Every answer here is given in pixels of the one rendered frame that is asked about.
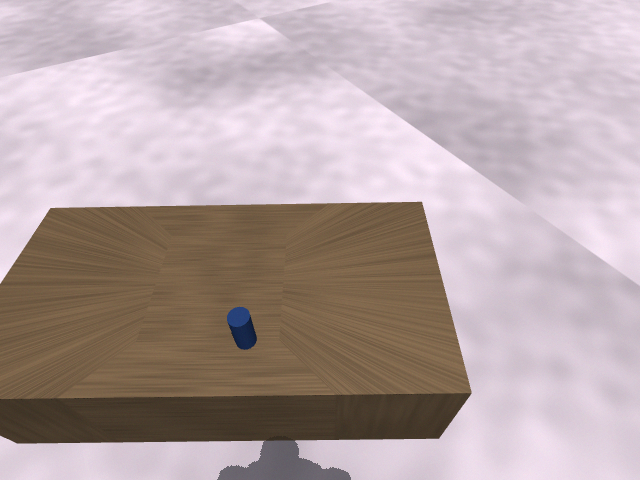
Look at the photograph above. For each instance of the can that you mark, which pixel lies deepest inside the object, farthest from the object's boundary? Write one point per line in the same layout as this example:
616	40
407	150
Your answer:
242	328

